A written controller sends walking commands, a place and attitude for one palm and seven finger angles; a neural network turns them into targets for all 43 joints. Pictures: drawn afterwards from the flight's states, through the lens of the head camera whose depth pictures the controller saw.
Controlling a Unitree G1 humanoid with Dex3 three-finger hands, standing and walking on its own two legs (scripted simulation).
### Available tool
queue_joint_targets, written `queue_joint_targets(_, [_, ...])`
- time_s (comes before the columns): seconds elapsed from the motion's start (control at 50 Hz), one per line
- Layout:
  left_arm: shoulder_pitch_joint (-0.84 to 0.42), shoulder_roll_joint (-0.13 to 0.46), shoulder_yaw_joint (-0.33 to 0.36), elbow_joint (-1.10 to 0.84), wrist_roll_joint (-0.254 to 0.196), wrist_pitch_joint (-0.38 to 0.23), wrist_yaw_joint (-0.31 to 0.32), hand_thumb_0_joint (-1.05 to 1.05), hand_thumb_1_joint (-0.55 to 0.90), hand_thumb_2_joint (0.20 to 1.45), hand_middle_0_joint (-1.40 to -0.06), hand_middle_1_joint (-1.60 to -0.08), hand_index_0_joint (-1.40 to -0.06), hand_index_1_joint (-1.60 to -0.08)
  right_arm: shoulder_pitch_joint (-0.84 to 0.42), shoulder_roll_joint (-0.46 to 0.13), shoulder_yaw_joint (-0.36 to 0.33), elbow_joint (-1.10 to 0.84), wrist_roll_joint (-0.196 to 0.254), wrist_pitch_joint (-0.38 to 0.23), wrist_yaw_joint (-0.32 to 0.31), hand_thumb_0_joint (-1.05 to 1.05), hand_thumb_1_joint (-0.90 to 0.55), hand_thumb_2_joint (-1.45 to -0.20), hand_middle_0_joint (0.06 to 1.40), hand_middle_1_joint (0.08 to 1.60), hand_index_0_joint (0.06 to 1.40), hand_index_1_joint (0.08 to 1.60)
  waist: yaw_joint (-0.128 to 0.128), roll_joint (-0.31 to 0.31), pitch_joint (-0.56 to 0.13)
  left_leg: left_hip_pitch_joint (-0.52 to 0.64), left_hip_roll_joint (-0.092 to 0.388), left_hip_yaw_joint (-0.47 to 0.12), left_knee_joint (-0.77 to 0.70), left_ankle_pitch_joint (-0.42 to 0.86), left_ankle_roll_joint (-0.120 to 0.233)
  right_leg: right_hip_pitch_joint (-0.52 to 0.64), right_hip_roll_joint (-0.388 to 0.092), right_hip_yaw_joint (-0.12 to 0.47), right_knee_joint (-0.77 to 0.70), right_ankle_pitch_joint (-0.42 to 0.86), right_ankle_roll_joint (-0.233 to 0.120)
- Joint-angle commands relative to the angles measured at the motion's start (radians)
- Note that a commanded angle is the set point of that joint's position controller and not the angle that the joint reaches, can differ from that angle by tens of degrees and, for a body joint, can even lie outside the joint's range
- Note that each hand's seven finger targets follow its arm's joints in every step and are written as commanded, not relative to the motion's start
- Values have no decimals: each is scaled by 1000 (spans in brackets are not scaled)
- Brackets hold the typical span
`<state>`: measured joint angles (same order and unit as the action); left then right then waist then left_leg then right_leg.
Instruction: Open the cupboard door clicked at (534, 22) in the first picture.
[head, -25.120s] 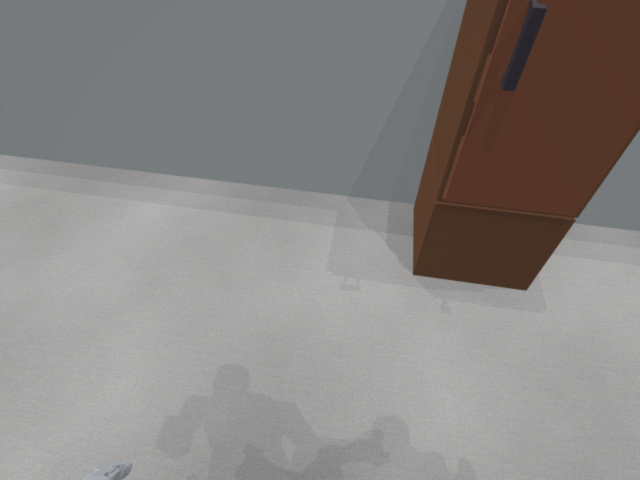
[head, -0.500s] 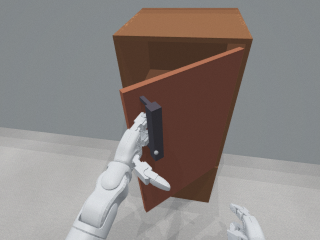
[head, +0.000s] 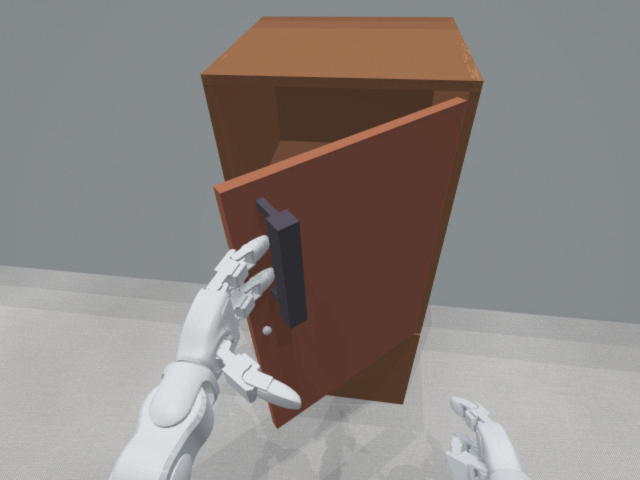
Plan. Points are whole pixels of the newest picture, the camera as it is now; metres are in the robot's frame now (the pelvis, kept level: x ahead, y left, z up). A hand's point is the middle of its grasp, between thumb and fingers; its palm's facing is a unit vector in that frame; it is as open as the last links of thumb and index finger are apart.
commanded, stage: slide the hand sideways off the handle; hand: left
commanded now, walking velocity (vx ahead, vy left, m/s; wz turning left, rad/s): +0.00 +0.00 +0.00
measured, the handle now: (279, 264) +0.33 +0.08 +0.14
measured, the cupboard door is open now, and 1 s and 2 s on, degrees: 43 42 42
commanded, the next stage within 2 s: draw the hand back to the body in 0.46 s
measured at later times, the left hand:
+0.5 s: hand (204, 370) +0.19 +0.13 +0.13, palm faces -0.07 -1.00 -0.06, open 16.3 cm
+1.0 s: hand (155, 372) +0.19 +0.18 +0.14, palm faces -0.03 -1.00 -0.09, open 16.3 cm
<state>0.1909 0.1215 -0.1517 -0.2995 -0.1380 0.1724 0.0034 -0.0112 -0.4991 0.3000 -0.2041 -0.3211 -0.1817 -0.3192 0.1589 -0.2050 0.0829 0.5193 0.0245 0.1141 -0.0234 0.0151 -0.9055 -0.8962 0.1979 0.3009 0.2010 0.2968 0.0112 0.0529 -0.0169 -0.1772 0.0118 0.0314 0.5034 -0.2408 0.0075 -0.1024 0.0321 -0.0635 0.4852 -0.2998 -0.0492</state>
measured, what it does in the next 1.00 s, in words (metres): stands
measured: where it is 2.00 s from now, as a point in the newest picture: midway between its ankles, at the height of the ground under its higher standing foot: outside the picture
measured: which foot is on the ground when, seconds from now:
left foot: down 0.00-1.00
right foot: down 0.00-1.00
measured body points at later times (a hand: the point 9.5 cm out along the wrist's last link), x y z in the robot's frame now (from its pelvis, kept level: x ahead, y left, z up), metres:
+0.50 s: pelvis +0.02 -0.01 +0.00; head -0.02 -0.03 +0.44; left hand +0.19 +0.19 +0.14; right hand +0.22 -0.22 -0.07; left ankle +0.03 +0.12 -0.74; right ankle -0.02 -0.08 -0.74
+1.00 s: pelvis +0.00 +0.00 +0.00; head -0.04 -0.02 +0.44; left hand +0.18 +0.23 +0.14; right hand +0.20 -0.21 -0.06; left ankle +0.03 +0.12 -0.74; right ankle -0.02 -0.08 -0.74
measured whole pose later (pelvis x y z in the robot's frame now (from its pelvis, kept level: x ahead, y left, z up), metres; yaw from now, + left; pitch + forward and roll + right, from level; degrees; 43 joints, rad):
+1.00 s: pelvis +0.00 +0.00 +0.00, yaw +2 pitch -4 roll -1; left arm 0.43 0.28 0.17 -0.43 -0.30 0.11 -0.25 -0.01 -0.50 0.30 -0.15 -0.30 -0.15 -0.30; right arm 0.23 -0.25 0.07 0.56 0.05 -0.18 -0.08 0.02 -0.90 -0.90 0.20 0.30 0.20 0.30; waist 0.04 0.06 -0.03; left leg -0.23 0.01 0.00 0.56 -0.26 0.01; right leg -0.13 0.03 -0.09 0.51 -0.32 -0.04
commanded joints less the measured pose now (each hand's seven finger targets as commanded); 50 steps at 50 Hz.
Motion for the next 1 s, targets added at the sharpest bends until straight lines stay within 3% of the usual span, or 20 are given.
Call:
queue_joint_targets(0.0, [-101,67,117,-290,-9,-73,-9,0,-500,300,-150,-300,-150,-300,-188,-83,-41,-201,0,-79,-8,0,-900,-900,200,300,200,300,30,-95,-103,81,-16,-33,-46,136,33,-76,-20,43,-104,211,27])
queue_joint_targets(0.14, [38,113,180,-371,-45,-99,-86,0,-500,300,-150,-300,-150,-300,-142,-95,-49,-206,5,-126,-16,0,-900,-900,200,300,200,300,25,-82,-110,83,-19,-30,-19,192,36,-70,-23,43,-80,339,41])
queue_joint_targets(0.16, [55,132,199,-360,-51,-101,-95,0,-500,300,-150,-300,-150,-300,-140,-99,-51,-200,6,-132,-18,0,-900,-900,200,300,200,300,25,-52,-93,83,-18,-29,-15,191,36,-81,-21,39,-84,333,38])
queue_joint_targets(0.24, [114,151,234,-395,-80,-126,-139,0,-500,300,-150,-300,-150,-300,-111,-105,-55,-201,9,-167,-25,0,-900,-900,200,300,200,300,21,-84,-106,69,-21,-34,-1,209,35,-73,-28,42,-67,405,53])
queue_joint_targets(0.26, [140,170,252,-399,-85,-133,-149,0,-500,300,-150,-300,-150,-300,-105,-111,-58,-196,10,-176,-27,0,-900,-900,200,300,200,300,25,-53,-109,76,-20,-34,3,221,35,-73,-26,38,-63,406,47])
queue_joint_targets(0.34, [170,157,238,-428,-112,-158,-201,0,-500,300,-150,-300,-150,-300,-86,-118,-60,-199,14,-220,-30,0,-900,-900,200,300,200,300,13,-64,-108,64,-23,-41,20,221,35,-93,-31,38,-52,433,60])
queue_joint_targets(0.36, [184,184,262,-419,-115,-164,-204,0,-500,300,-150,-300,-150,-300,-81,-124,-63,-191,13,-230,-31,0,-900,-900,200,300,200,300,14,-71,-96,59,-22,-45,25,218,35,-98,-31,39,-51,426,58])
queue_joint_targets(0.38, [190,172,255,-422,-118,-166,-213,0,-500,300,-150,-300,-150,-300,-86,-123,-61,-194,14,-239,-31,0,-900,-900,200,300,200,300,17,-55,-89,52,-25,-46,24,210,36,-105,-31,38,-50,410,57])
queue_joint_targets(0.44, [195,179,271,-401,-127,-172,-224,0,-500,300,-150,-300,-150,-300,-76,-127,-63,-187,14,-264,-34,0,-900,-900,200,300,200,300,15,-100,-76,27,-26,-54,32,180,36,-124,-33,41,-50,368,62])
queue_joint_targets(0.46, [196,203,291,-383,-126,-173,-220,0,-500,300,-150,-300,-150,-300,-77,-132,-65,-178,13,-270,-37,0,-900,-900,200,300,200,300,17,-94,-53,19,-25,-53,38,167,36,-135,-35,48,-58,342,60])
queue_joint_targets(0.54, [147,168,260,-395,-125,-182,-210,0,-500,300,-150,-300,-150,-300,-83,-126,-61,-180,14,-296,-40,0,-900,-900,200,300,200,300,17,-62,-57,18,-28,-58,34,126,35,-157,-32,45,-64,231,51])
queue_joint_targets(0.56, [138,210,293,-388,-123,-187,-203,0,-500,300,-150,-300,-150,-300,-80,-131,-63,-170,13,-301,-43,0,-900,-900,200,300,200,300,19,-77,-52,11,-26,-61,36,118,34,-155,-35,50,-70,213,48])
queue_joint_targets(0.58, [125,212,302,-401,-125,-190,-203,0,-500,300,-150,-300,-150,-300,-90,-128,-62,-174,13,-305,-45,0,-900,-900,200,300,200,300,25,-50,-70,15,-28,-61,32,112,34,-147,-36,57,-72,193,46])
queue_joint_targets(0.62, [125,215,310,-391,-125,-194,-201,0,-500,300,-150,-300,-150,-300,-88,-124,-59,-171,14,-315,-48,0,-900,-900,200,300,200,300,26,-58,-73,14,-28,-60,31,108,32,-144,-37,56,-77,178,46])
queue_joint_targets(0.66, [106,243,330,-375,-124,-190,-200,0,-500,300,-150,-300,-150,-300,-92,-129,-58,-159,15,-323,-51,0,-900,-900,200,300,200,300,29,-39,-64,12,-27,-61,29,95,31,-147,-38,60,-84,148,43])
queue_joint_targets(0.7, [114,226,333,-347,-136,-180,-207,0,-500,300,-150,-300,-150,-300,-97,-123,-54,-158,17,-330,-54,0,-900,-900,200,300,200,300,30,-46,-41,7,-25,-60,21,81,30,-154,-36,57,-97,120,44])
queue_joint_targets(0.86, [118,280,398,-350,-165,-133,-241,0,-500,300,-150,-300,-150,-300,-110,-140,-55,-148,23,-358,-61,0,-900,-900,200,300,200,300,42,-60,-60,18,-21,-67,3,91,31,-133,-32,46,-102,129,46])
queue_joint_targets(0.9, [127,269,404,-345,-173,-131,-247,0,-500,300,-150,-300,-150,-300,-110,-137,-53,-148,24,-363,-61,0,-900,-900,200,300,200,300,42,-68,-48,19,-21,-68,-8,87,31,-140,-26,34,-102,118,46])
queue_joint_targets(0.96, [97,308,442,-360,-176,-136,-248,0,-465,315,-151,-300,-151,-300,-109,-146,-57,-136,26,-374,-65,0,-900,-900,200,300,200,300,42,-32,-46,30,-21,-71,-8,89,31,-146,-23,32,-105,116,41])
queue_joint_targets(0.98, [87,284,426,-363,-182,-136,-252,0,-430,330,-153,-300,-153,-300,-107,-142,-53,-138,26,-377,-64,0,-900,-900,200,300,200,300,39,-10,-45,32,-24,-72,-20,83,30,-147,-22,25,-104,107,40])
